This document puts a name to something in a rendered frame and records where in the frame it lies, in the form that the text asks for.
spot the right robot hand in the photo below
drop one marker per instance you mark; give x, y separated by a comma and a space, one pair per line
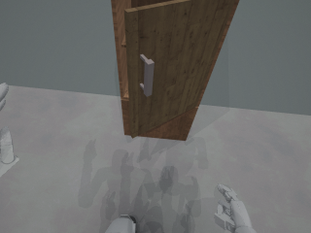
229, 217

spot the cupboard door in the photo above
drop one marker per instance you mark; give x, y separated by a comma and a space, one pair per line
181, 37

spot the left robot hand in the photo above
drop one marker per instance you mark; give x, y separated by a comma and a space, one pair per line
7, 157

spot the handle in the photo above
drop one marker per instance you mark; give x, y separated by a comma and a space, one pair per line
148, 75

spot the left robot shin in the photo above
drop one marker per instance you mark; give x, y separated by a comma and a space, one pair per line
125, 216

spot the robot left thigh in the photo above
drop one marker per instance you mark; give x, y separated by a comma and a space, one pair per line
122, 225

